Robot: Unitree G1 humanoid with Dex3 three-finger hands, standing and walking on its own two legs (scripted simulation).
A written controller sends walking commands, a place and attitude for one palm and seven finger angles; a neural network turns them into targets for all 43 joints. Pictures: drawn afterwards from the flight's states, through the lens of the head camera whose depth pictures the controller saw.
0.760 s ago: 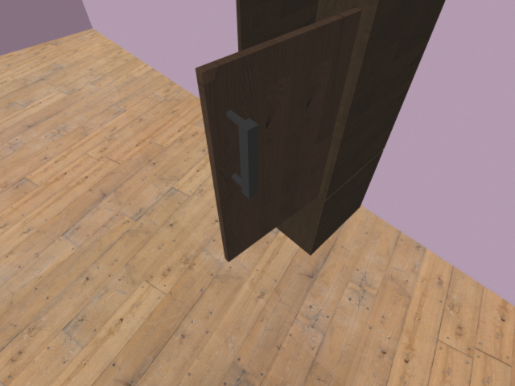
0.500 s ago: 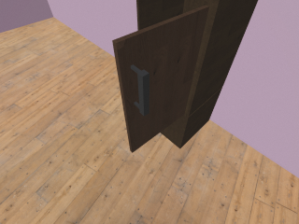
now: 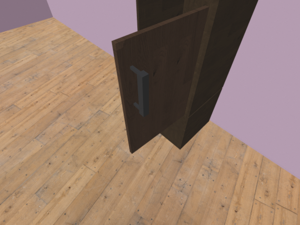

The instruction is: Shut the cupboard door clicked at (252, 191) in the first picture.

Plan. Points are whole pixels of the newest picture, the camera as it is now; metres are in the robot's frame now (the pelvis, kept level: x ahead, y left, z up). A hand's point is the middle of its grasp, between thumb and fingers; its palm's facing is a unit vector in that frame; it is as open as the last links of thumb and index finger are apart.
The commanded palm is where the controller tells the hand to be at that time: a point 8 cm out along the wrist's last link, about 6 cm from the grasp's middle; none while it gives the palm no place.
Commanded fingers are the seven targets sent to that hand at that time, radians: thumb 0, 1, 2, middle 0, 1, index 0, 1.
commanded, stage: look at it before walking up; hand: left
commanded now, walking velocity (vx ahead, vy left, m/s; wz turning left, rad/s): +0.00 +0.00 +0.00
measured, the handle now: (139, 92) +0.50 +0.07 +0.06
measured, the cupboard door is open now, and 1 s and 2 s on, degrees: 86 86 86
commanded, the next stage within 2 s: walk to a spot facing it in 0.08 s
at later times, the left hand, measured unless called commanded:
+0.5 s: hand out of the picture +0.02 +0.18 -0.19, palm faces -0.07 -0.97 -0.21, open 7.4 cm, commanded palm none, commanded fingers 0.00 0.90 0.90 -0.20 -0.30 -0.20 -0.30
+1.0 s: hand out of the picture +0.08 +0.16 -0.17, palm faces -0.31 -0.91 -0.26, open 7.4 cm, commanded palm none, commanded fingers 0.00 0.90 0.90 -0.20 -0.30 -0.20 -0.30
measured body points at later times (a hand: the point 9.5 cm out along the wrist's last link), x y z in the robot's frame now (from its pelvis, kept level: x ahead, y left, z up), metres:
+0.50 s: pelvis -0.01 +0.00 -0.01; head +0.02 -0.01 +0.43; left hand +0.02 +0.23 -0.17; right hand +0.00 -0.24 -0.17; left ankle -0.01 +0.11 -0.75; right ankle -0.05 -0.08 -0.74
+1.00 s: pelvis -0.01 -0.02 +0.00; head +0.04 -0.05 +0.44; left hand +0.09 +0.20 -0.15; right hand +0.02 -0.31 -0.14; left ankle +0.03 +0.13 -0.69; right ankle -0.05 -0.10 -0.75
